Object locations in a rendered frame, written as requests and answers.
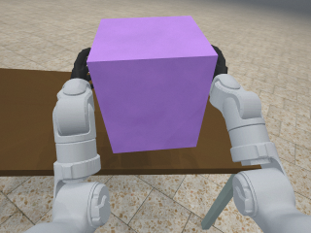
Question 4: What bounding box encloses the robot left upper arm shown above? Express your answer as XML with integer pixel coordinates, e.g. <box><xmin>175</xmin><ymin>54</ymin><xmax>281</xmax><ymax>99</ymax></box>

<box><xmin>23</xmin><ymin>182</ymin><xmax>111</xmax><ymax>233</ymax></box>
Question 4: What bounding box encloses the right robot hand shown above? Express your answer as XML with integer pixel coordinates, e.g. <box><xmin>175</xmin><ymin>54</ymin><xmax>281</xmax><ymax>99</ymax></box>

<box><xmin>211</xmin><ymin>45</ymin><xmax>228</xmax><ymax>81</ymax></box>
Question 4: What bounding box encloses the left robot hand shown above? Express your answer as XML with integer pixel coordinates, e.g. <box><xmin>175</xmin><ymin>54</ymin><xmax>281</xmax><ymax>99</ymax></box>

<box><xmin>70</xmin><ymin>48</ymin><xmax>94</xmax><ymax>89</ymax></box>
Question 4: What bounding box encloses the robot right upper arm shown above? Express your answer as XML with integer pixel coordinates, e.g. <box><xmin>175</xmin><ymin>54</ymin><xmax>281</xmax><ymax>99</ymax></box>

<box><xmin>232</xmin><ymin>167</ymin><xmax>311</xmax><ymax>233</ymax></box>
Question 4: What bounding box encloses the robot right forearm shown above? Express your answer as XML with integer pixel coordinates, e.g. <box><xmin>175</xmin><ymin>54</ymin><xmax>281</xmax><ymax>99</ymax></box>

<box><xmin>209</xmin><ymin>74</ymin><xmax>296</xmax><ymax>205</ymax></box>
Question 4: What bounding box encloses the robot left forearm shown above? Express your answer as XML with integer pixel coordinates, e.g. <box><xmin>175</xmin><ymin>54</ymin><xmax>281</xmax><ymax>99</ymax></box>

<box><xmin>52</xmin><ymin>78</ymin><xmax>101</xmax><ymax>219</ymax></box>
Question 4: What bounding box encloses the carton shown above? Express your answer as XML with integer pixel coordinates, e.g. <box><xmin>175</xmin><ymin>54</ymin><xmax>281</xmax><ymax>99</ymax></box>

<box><xmin>86</xmin><ymin>16</ymin><xmax>218</xmax><ymax>153</ymax></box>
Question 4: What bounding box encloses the table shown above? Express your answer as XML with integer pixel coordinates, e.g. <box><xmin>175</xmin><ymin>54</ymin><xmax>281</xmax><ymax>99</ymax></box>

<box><xmin>0</xmin><ymin>68</ymin><xmax>262</xmax><ymax>230</ymax></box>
